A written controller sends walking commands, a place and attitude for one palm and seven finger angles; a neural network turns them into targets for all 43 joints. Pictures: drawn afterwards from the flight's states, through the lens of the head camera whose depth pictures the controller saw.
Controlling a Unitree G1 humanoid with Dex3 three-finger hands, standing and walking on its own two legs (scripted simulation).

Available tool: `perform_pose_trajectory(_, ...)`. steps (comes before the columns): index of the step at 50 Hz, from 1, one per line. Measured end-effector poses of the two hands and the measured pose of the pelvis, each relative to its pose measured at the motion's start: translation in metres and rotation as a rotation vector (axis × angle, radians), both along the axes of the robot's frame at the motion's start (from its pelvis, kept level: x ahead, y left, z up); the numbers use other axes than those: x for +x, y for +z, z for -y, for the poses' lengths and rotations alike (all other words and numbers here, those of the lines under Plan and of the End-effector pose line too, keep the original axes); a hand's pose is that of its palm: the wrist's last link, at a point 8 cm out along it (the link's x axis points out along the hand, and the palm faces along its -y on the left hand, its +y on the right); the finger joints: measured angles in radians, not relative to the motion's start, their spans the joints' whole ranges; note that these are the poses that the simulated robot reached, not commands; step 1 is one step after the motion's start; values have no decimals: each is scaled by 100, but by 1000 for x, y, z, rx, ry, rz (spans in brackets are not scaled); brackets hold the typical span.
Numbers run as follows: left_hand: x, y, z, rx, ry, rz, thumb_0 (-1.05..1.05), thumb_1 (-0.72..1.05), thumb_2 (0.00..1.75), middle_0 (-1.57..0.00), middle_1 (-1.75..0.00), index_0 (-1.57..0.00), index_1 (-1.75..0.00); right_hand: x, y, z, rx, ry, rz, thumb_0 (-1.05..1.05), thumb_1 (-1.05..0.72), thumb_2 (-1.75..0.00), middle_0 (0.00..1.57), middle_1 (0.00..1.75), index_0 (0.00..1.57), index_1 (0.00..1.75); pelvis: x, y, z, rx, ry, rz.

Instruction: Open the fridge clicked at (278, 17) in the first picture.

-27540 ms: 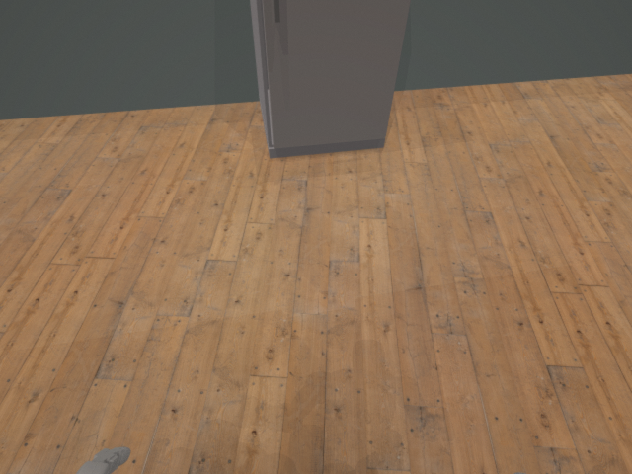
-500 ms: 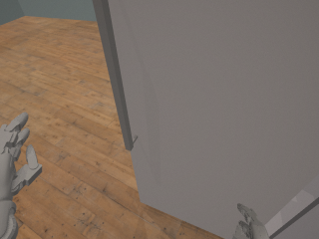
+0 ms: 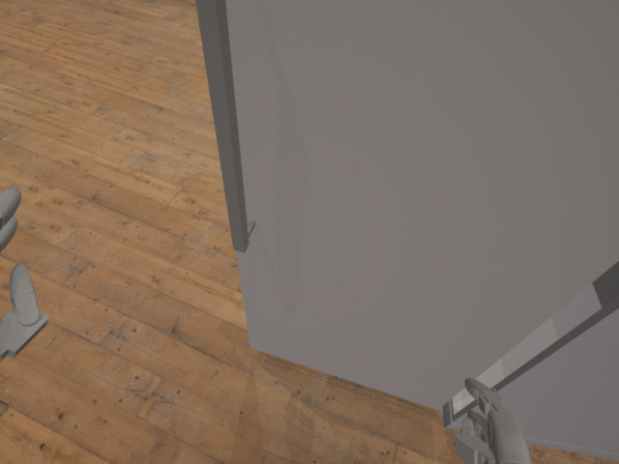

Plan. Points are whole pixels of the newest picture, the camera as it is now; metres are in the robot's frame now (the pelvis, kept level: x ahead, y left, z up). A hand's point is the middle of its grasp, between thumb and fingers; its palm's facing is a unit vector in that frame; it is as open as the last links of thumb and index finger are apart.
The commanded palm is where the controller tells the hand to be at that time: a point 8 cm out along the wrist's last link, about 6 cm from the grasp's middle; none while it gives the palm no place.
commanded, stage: step back with the hand held close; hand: left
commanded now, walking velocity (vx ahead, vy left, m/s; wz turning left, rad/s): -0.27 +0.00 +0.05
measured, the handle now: (233, 119) +0.49 +0.15 +0.18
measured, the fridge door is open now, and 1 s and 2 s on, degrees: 82 82 82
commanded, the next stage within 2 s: stop stepping back and stand still in 1.00 s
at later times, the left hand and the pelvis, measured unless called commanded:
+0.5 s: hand out of the picture +0.13 +0.26 +0.17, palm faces +0.51 -0.76 -0.41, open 7.4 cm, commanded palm +0.06 +0.30 +0.18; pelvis -0.07 -0.01 -0.02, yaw +3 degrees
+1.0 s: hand out of the picture +0.06 +0.24 +0.17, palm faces +0.40 -0.82 -0.41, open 7.4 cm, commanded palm -0.01 +0.28 +0.18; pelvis -0.15 -0.02 +0.00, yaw +0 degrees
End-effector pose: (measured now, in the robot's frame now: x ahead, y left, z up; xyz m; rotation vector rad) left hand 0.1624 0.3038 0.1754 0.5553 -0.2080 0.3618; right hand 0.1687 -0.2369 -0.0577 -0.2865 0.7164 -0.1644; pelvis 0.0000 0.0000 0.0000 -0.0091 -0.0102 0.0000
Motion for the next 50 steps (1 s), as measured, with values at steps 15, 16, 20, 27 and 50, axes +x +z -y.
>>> perform_pose_trajectory(15, -59, -6, -14, 0, 82, 167, 1, 89, 90, -21, -30, -21, -30, -35, -17, -24, 18, 86, 27, 2, -90, -90, 20, 30, 21, 31, -42, -19, -4, -13, 44, 27)
perform_pose_trajectory(16, -61, -6, -13, 1, 81, 172, 1, 89, 90, -21, -30, -21, -30, -38, -18, -24, 18, 91, 27, 2, -90, -90, 20, 30, 21, 31, -45, -19, -3, -16, 50, 30)
perform_pose_trajectory(20, -71, 3, -5, 34, 75, 202, 2, 89, 90, -21, -30, -21, -30, -46, -20, -22, 30, 107, 27, 2, -90, -90, 20, 30, 21, 31, -51, -19, 4, -31, 57, 24)
perform_pose_trajectory(27, -80, 10, 12, 44, -12, 230, 1, 89, 90, -21, -30, -21, -30, -63, -19, -7, 16, 93, 11, 2, -90, -90, 20, 30, 21, 31, -73, -19, 9, -27, 52, 5)
perform_pose_trajectory(50, -142, 9, 26, -2, -72, 161, 1, 89, 90, -21, -30, -21, -30, -143, -3, 4, 10, 18, 9, 2, -90, -90, 20, 30, 21, 31, -151, -2, 21, -22, 3, -53)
